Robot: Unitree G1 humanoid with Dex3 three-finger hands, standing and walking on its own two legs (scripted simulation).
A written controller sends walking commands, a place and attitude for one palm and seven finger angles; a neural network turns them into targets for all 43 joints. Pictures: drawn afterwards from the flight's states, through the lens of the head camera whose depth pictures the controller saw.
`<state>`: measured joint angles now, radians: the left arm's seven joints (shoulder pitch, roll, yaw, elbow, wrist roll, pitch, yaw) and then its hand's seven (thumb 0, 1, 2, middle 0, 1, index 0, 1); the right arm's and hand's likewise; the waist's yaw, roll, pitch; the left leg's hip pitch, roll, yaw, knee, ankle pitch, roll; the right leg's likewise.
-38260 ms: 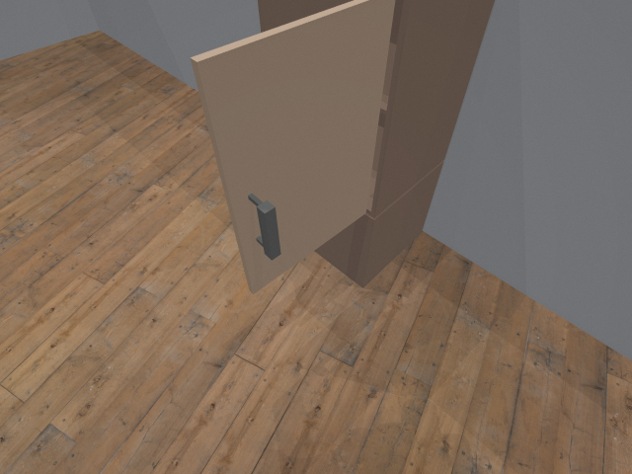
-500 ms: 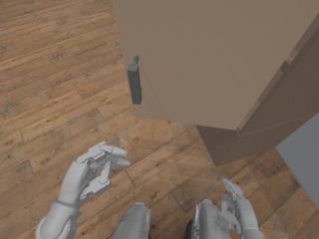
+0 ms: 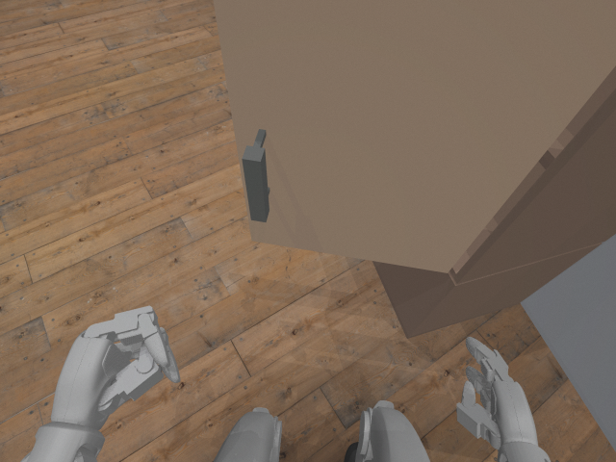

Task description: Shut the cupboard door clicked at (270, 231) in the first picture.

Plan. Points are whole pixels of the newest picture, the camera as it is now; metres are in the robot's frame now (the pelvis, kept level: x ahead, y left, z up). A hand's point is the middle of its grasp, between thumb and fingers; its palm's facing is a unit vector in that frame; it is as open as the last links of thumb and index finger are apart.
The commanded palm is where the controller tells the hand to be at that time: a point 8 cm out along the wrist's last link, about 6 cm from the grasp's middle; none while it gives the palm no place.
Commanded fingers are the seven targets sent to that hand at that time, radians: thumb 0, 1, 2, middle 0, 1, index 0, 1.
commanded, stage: raise the hand and make a fist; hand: left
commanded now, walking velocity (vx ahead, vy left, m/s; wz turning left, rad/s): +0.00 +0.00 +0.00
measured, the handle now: (260, 177) +0.51 +0.12 +0.02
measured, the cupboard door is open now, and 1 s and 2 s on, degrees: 64 64 64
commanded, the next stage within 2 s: bring the fist close to the handle in 0.70 s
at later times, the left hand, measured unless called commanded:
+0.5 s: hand (175, 365) +0.22 +0.17 +0.03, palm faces -0.13 -0.99 -0.02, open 3.1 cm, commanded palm +0.20 +0.23 +0.04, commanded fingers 0.00 0.90 0.90 -1.30 -1.50 -1.30 -1.50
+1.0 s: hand (169, 343) +0.24 +0.18 +0.04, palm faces -0.09 -1.00 -0.01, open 3.2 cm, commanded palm +0.23 +0.22 +0.04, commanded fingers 0.00 0.90 0.90 -1.30 -1.50 -1.30 -1.50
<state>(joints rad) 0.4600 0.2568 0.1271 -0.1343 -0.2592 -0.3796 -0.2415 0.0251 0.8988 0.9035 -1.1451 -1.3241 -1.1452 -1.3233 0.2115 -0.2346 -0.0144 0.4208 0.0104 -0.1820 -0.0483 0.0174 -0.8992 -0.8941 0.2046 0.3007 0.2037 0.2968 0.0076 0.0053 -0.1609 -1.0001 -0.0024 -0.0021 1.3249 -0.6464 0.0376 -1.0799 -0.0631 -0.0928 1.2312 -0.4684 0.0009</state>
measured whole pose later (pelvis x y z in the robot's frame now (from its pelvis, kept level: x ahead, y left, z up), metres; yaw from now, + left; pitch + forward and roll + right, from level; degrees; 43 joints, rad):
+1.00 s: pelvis -0.01 +0.01 -0.01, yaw +0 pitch +20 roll -4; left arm 0.27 0.24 0.12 -0.03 -0.27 -0.41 -0.30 0.02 0.90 0.90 -1.30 -1.50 -1.30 -1.50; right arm 0.22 -0.25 0.02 0.46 0.00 -0.19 -0.04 0.02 -0.90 -0.89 0.21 0.30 0.21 0.30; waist 0.00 0.02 -0.17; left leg -1.07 -0.01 -0.02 1.39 -0.66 0.05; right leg -1.13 -0.07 -0.10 1.28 -0.48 0.01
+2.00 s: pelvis -0.01 -0.02 -0.01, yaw +0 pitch +24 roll +0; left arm -0.52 0.21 0.18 0.75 -0.12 -0.47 -0.12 0.02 0.90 0.90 -1.30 -1.50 -1.30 -1.49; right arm 0.28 -0.25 0.00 0.58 -0.02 -0.04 0.00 0.01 -0.90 -0.89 0.21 0.30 0.20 0.30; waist -0.10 0.03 -0.16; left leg -1.12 0.00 0.02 1.32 -0.62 0.01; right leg -1.24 -0.05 -0.06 1.26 -0.45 -0.03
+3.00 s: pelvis -0.02 +0.00 -0.02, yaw -1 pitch +28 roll -3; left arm -0.94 0.37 0.20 1.14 -0.09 -0.46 -0.26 0.02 0.90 0.91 -1.30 -1.50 -1.33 -1.49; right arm 0.33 -0.27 0.02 0.64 -0.03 0.01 0.00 0.01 -0.90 -0.89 0.21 0.30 0.21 0.30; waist -0.18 0.04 -0.13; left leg -1.26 -0.01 0.00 1.39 -0.62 0.04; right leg -1.34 -0.06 -0.08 1.28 -0.43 0.00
